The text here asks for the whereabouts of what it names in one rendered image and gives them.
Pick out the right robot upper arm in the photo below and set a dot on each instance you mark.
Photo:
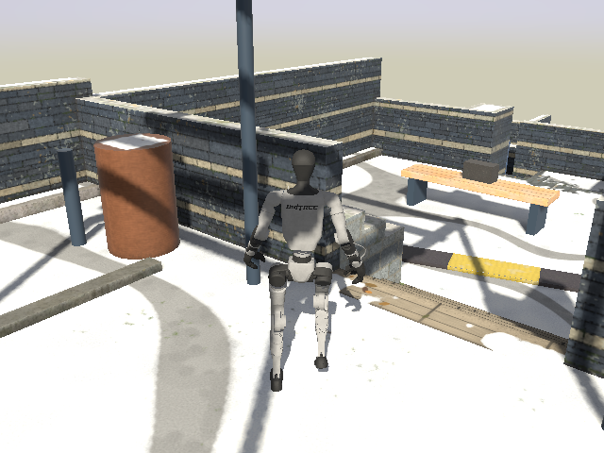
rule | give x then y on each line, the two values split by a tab
333	201

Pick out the robot left forearm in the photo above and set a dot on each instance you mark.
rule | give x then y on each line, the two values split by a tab
253	245

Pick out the robot right forearm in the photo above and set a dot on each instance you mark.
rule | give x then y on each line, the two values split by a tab
351	252

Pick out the right robot hand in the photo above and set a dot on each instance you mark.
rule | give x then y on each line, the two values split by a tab
360	271

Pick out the robot head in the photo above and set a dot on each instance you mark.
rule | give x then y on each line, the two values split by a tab
303	162

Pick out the left robot hand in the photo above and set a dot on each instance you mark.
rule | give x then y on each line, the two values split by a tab
248	262

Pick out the left robot upper arm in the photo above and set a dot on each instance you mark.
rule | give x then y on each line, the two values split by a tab
267	212

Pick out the right robot foot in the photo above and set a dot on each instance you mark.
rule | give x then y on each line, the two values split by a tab
321	362

